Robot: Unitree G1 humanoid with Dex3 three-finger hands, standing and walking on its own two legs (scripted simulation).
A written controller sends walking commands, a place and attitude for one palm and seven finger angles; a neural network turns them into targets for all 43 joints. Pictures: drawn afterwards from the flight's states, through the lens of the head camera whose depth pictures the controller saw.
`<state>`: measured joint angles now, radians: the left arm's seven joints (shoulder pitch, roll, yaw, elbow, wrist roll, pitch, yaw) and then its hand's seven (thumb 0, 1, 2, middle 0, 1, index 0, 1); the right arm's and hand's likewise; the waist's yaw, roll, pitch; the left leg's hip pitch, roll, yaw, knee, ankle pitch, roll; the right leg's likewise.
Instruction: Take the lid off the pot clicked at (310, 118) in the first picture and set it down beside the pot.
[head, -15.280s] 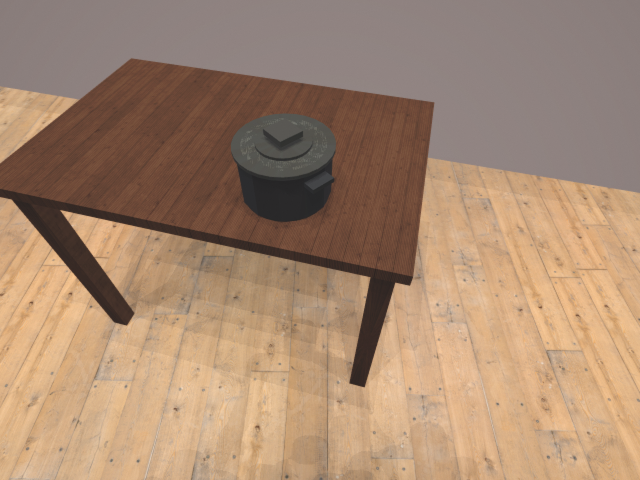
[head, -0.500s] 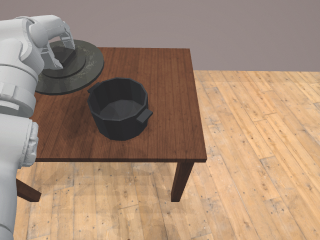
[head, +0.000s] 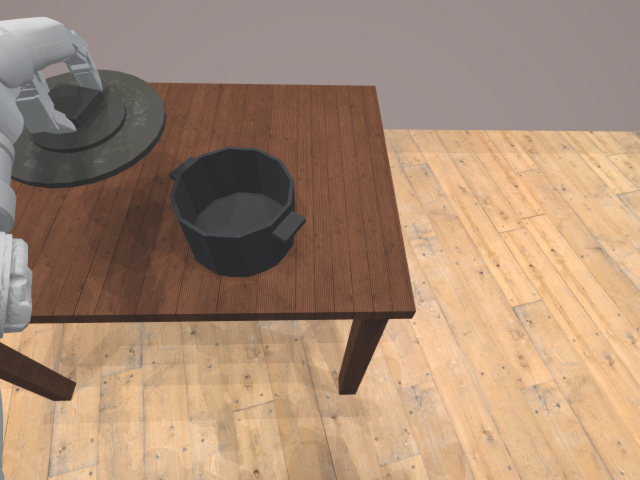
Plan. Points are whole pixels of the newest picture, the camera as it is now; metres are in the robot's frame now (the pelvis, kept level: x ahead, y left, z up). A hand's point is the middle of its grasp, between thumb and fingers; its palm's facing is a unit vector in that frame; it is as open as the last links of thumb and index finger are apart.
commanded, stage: move the lid sideways beside the pot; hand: left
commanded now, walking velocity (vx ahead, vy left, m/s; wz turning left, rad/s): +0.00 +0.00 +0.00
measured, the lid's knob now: (69, 104) +0.53 +0.27 +0.17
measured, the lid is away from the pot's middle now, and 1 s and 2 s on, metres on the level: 0.17 0.21 0.22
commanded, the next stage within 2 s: lower the lid onto the table in 0.64 s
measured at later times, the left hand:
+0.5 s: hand (4, 113) +0.49 +0.32 +0.19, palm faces -0.37 -0.14 -0.92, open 8.8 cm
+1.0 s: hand (18, 121) +0.49 +0.31 +0.18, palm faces -0.39 -0.15 -0.91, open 8.8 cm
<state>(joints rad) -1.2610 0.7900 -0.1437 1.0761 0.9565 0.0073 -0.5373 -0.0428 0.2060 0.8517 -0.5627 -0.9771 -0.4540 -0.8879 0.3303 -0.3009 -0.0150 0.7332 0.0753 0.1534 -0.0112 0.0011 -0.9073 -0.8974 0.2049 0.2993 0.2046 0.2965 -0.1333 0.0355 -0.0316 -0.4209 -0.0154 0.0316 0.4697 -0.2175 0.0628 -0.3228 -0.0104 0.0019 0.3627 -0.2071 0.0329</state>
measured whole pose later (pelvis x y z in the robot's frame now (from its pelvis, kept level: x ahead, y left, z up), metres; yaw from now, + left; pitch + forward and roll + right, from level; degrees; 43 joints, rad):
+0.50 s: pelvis +0.01 -0.01 +0.00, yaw +0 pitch +11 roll -2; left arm -1.28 0.94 -0.10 1.13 0.96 -0.05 -0.57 -0.04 0.21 0.85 -0.56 -0.98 -0.45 -0.89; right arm 0.31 -0.32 0.00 0.74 0.10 0.16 -0.03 0.00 -0.91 -0.90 0.21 0.30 0.20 0.30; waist -0.14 0.02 -0.01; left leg -0.46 0.00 0.03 0.51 -0.24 0.05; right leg -0.35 0.01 0.00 0.37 -0.22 0.03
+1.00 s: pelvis +0.01 -0.01 -0.01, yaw -1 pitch +12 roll -3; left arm -1.28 0.94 -0.08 1.17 0.98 -0.06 -0.55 -0.04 0.21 0.85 -0.56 -0.98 -0.45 -0.89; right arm 0.30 -0.31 0.02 0.73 0.10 0.16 -0.05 0.00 -0.91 -0.90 0.21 0.30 0.21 0.30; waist -0.16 0.02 -0.02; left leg -0.49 0.01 0.03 0.55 -0.26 0.05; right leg -0.39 0.02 0.00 0.41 -0.23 0.03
